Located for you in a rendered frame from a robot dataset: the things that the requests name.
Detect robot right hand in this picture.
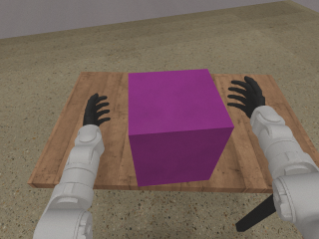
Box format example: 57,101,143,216
227,76,265,119

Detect carton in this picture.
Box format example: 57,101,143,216
128,69,234,187

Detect table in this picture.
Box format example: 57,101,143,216
27,71,319,232

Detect right robot forearm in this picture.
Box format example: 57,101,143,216
250,106,319,179

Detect left robot forearm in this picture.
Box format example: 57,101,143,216
32,124,105,239

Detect robot left hand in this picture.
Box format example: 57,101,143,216
83,93,111,126

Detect left robot upper arm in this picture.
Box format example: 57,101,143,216
35,208,93,239

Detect right robot upper arm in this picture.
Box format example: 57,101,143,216
272,172,319,239

